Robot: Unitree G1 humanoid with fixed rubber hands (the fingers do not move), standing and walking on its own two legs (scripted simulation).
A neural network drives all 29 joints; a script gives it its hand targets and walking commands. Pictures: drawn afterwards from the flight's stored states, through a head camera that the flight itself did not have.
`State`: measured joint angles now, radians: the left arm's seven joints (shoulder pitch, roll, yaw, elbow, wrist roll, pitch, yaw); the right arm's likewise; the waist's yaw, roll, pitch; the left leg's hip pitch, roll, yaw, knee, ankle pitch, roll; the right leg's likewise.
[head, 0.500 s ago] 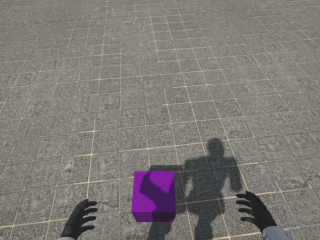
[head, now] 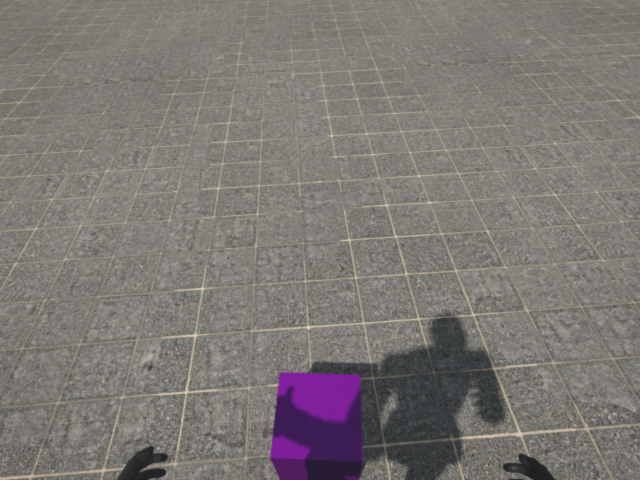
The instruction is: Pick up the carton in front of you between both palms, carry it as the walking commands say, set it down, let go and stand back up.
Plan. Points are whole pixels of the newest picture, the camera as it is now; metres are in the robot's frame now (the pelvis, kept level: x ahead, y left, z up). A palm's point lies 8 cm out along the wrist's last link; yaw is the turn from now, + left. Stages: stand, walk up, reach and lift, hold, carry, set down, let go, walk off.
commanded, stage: stand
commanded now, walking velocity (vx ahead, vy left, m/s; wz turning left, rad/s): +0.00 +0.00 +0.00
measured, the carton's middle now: (319, 429) +0.37 +0.03 -0.64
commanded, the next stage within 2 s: none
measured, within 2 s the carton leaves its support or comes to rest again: neither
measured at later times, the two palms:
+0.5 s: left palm out of the picture +0.03 +0.25 -0.13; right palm out of the picture +0.11 -0.26 -0.14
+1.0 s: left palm out of the picture -0.05 +0.23 -0.14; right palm out of the picture +0.04 -0.25 -0.14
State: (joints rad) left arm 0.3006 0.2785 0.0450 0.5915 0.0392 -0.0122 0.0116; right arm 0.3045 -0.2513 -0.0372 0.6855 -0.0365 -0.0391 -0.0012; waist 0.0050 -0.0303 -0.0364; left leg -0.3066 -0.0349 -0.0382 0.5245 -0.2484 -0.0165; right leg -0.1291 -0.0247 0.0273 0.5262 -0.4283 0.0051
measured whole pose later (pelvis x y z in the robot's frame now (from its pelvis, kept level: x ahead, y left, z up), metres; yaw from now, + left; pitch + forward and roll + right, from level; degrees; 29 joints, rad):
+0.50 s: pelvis +0.03 -0.01 -0.02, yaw +3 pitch +3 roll +1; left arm 0.43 0.25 0.01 0.77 0.01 0.00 0.05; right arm 0.31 -0.25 0.00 0.86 -0.01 -0.01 -0.04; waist 0.03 -0.01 -0.06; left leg -0.37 -0.04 -0.10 0.70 -0.38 -0.02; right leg -0.12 -0.01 -0.04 0.61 -0.53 -0.01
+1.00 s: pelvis +0.01 -0.01 -0.01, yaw +5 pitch +0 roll +0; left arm 0.45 0.22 -0.01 0.94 0.02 0.02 0.05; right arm 0.32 -0.20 0.03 1.03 -0.01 0.02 -0.05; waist 0.02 -0.02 -0.01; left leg -0.33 -0.05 -0.14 0.65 -0.32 -0.02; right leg -0.06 -0.01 -0.08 0.54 -0.48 -0.01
